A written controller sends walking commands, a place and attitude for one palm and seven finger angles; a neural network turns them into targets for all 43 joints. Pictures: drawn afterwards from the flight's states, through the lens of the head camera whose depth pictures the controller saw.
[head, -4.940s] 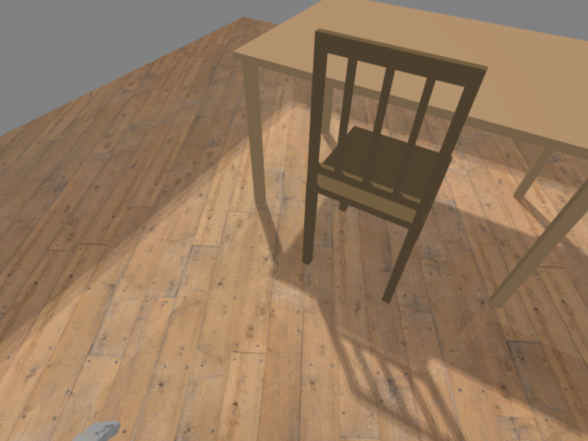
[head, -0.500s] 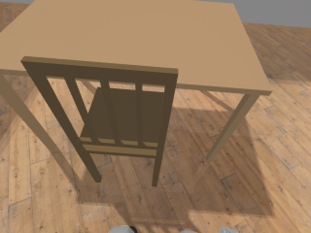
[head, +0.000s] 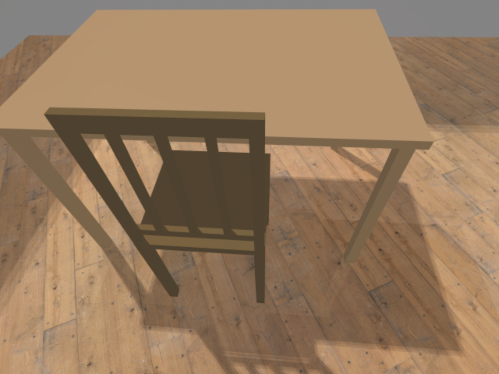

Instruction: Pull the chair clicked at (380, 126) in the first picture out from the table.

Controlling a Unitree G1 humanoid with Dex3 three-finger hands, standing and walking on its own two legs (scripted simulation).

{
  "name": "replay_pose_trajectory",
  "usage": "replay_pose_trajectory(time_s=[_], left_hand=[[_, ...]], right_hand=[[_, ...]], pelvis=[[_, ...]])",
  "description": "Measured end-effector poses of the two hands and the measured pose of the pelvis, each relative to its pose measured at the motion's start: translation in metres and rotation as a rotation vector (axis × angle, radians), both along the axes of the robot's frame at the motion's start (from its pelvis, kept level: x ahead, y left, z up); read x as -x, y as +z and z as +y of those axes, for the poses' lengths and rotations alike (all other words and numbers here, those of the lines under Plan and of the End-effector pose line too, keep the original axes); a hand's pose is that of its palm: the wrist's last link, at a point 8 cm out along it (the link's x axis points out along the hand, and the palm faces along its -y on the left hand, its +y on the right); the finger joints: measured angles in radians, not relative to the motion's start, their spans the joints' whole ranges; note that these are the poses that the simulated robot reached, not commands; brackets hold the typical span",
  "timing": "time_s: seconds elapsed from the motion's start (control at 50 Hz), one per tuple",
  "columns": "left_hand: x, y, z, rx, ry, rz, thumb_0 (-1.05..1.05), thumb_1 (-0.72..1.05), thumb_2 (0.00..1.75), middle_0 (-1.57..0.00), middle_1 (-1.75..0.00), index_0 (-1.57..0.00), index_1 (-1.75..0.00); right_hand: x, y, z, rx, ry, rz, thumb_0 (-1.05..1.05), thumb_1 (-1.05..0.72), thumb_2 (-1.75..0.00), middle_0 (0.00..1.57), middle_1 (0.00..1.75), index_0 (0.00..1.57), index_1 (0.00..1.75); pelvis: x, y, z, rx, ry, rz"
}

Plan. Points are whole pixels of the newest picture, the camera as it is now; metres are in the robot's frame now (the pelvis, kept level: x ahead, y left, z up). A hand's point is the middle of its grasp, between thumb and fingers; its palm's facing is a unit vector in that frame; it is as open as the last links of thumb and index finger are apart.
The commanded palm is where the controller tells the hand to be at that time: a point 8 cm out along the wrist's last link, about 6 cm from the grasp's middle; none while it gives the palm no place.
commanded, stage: look again from close up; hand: left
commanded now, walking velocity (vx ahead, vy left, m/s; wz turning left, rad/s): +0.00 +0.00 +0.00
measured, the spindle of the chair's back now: (179, 190) +0.49 +0.21 -0.06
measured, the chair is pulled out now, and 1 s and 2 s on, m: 0.00 0.00 0.00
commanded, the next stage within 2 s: shuffle to correct the standing spot in 1.64 s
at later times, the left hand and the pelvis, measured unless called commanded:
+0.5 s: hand out of the picture +0.01 +0.28 -0.19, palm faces +0.01 -0.97 -0.23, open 7.4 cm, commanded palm none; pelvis -0.04 +0.08 -0.02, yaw -1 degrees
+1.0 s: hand out of the picture -0.15 +0.23 -0.18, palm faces +0.01 -0.98 -0.19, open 7.4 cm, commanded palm none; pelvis -0.09 +0.06 -0.01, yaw -1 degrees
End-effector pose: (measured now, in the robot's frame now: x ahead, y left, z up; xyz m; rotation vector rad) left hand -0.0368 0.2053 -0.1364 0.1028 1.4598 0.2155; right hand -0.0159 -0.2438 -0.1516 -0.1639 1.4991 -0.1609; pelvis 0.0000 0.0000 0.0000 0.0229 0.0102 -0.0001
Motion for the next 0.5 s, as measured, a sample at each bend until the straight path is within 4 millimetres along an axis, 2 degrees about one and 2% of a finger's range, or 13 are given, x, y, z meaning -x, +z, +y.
replay_pose_trajectory(time_s=[0.1,0.2,0.28,0.38,0.44,0.5], left_hand=[[0.002,-0.017,0.021,0.016,-0.015,0.015,0.01,0.9,0.9,-0.2,-0.3,-0.2,-0.3],[-0.019,-0.022,0.057,-0.025,-0.048,-0.071,0.01,0.9,0.9,-0.2,-0.3,-0.2,-0.3],[-0.039,-0.024,0.085,-0.051,-0.075,-0.146,0.01,0.9,0.9,-0.2,-0.3,-0.2,-0.3],[-0.053,-0.024,0.107,-0.058,-0.093,-0.225,0.01,0.91,0.9,-0.2,-0.3,-0.2,-0.3],[-0.051,-0.022,0.114,-0.05,-0.106,-0.243,0.01,0.91,0.9,-0.2,-0.3,-0.19,-0.3],[-0.041,-0.021,0.118,-0.038,-0.12,-0.23,0.0,0.91,0.9,-0.2,-0.3,-0.19,-0.3]], right_hand=[[-0.033,-0.002,0.022,0.011,0.039,-0.106,0.01,-0.92,-0.9,0.2,0.3,0.2,0.29],[-0.073,0.003,0.048,0.016,0.059,-0.267,0.01,-0.91,-0.9,0.2,0.3,0.2,0.29],[-0.093,0.009,0.071,0.014,0.068,-0.369,0.0,-0.91,-0.9,0.2,0.3,0.2,0.29],[-0.091,0.014,0.093,0.013,0.082,-0.415,0.0,-0.91,-0.9,0.2,0.3,0.2,0.3],[-0.076,0.015,0.1,0.012,0.08,-0.403,0.0,-0.91,-0.9,0.21,0.3,0.21,0.3],[-0.055,0.014,0.103,0.014,0.065,-0.371,0.0,-0.91,-0.9,0.21,0.3,0.21,0.3]], pelvis=[[0.001,-0.01,0.015,0.024,0.016,-0.013],[0.002,-0.015,0.035,0.037,0.008,-0.01],[0.006,-0.018,0.051,0.043,0.0,-0.023],[0.019,-0.019,0.068,0.05,-0.009,-0.045],[0.029,-0.018,0.076,0.051,-0.016,-0.052],[0.038,-0.017,0.082,0.048,-0.023,-0.054]])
